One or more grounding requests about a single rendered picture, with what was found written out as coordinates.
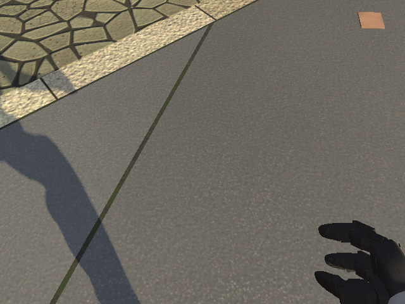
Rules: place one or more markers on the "right robot forearm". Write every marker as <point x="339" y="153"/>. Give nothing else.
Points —
<point x="398" y="298"/>

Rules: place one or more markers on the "robot right hand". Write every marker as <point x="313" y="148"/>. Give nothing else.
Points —
<point x="383" y="271"/>

